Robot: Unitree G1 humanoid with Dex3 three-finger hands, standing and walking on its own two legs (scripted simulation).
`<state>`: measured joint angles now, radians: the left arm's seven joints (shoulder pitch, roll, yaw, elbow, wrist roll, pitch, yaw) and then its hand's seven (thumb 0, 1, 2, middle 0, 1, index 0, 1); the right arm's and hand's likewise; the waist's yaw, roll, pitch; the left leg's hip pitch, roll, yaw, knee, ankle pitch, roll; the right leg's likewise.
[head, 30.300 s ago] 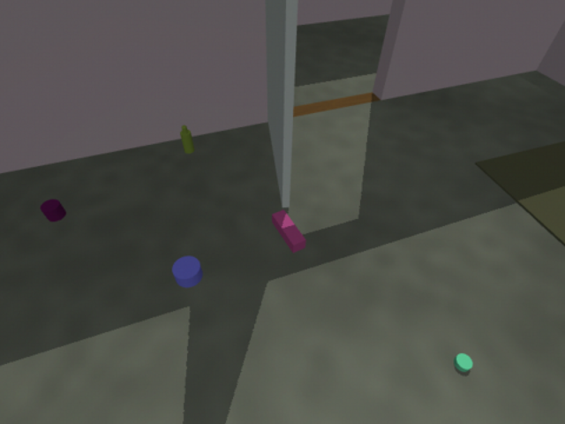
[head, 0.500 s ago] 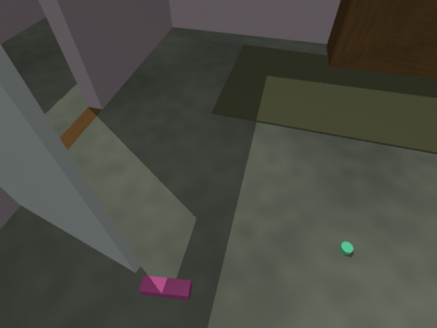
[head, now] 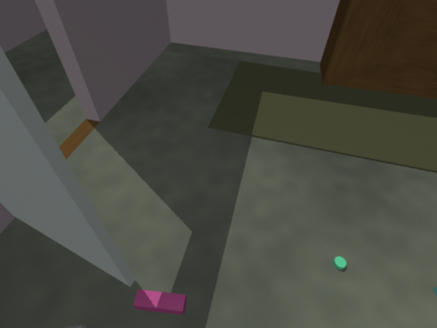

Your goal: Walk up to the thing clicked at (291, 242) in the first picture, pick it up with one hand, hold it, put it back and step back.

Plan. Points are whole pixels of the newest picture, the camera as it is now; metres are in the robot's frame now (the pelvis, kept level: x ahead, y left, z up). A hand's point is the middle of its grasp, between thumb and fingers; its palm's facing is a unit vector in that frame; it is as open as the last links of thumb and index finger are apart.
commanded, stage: walk up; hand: left
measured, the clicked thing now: (160, 302) +0.38 +0.25 -0.75
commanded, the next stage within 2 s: stand in 0.60 s
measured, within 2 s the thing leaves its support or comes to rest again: neither
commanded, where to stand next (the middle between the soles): +0.00 -0.01 m, yaw +3 degrees
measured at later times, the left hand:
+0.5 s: hand out of the picture +0.08 +0.26 -0.15, palm faces +0.02 -0.94 -0.33, open 7.3 cm
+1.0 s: hand out of the picture +0.10 +0.25 -0.15, palm faces -0.02 -0.94 -0.34, open 7.3 cm
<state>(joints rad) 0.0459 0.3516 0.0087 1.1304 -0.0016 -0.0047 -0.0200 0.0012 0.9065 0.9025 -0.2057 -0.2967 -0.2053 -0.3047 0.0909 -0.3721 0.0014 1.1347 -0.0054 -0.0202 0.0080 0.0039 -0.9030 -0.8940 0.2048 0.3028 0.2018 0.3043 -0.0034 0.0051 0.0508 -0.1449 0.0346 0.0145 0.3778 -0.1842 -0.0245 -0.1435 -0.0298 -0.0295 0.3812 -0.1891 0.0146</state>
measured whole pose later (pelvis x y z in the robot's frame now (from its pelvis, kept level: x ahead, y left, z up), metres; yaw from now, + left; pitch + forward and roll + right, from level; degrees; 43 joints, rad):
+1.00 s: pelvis +0.01 +0.00 +0.00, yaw +0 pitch -2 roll +0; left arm 0.09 0.35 0.01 1.14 0.01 -0.01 -0.01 0.00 0.91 0.90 -0.21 -0.30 -0.20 -0.30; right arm 0.08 -0.35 -0.01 1.14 -0.01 -0.01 0.01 0.00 -0.90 -0.89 0.20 0.30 0.20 0.30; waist 0.00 0.00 0.06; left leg -0.11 0.03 0.01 0.31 -0.17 -0.02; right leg -0.10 -0.03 -0.03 0.32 -0.17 0.02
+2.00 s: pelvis +0.02 +0.00 +0.00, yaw +0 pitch -2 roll +0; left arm 0.11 0.35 0.00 1.12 0.01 0.00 -0.01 0.00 0.91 0.90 -0.21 -0.30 -0.21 -0.31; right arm 0.11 -0.36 0.00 1.13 -0.01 -0.01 0.01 0.00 -0.90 -0.89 0.20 0.30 0.20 0.30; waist 0.00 0.01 0.06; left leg -0.10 0.03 0.02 0.32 -0.18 -0.03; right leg -0.11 -0.03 -0.03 0.33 -0.19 0.02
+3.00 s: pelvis +0.01 +0.00 +0.00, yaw +0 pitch +1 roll +0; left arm 0.07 0.33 0.05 1.06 -0.01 -0.02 0.00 0.00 0.84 0.93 -0.19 -0.37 -0.19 -0.38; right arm 0.17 -0.34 0.00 0.96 0.03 -0.04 -0.03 0.01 -0.92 -0.90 0.20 0.30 0.20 0.30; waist 0.00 0.01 0.06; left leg -0.21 0.03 0.01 0.41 -0.21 -0.02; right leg -0.20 -0.04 -0.03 0.41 -0.22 0.02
